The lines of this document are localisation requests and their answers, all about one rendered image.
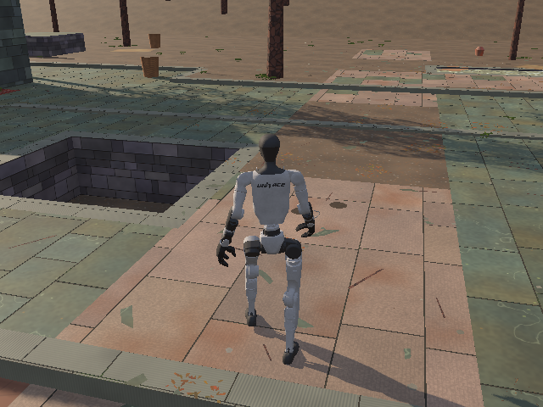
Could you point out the left robot upper arm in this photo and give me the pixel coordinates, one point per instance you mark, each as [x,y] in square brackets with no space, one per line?
[243,180]

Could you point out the humanoid robot head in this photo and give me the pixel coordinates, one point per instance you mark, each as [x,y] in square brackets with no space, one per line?
[269,145]

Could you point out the robot right thigh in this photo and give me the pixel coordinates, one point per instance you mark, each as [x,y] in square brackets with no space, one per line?
[293,257]

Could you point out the robot right forearm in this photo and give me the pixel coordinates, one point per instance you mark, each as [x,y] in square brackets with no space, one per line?
[309,218]

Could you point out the robot right hand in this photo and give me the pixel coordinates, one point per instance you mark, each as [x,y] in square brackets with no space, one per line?
[306,234]

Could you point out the robot left forearm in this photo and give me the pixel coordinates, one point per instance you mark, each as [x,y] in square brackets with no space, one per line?
[230,227]

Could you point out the right robot upper arm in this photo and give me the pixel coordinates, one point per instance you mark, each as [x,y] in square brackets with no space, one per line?
[300,190]

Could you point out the robot left hand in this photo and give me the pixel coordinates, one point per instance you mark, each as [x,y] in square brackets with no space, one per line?
[220,253]

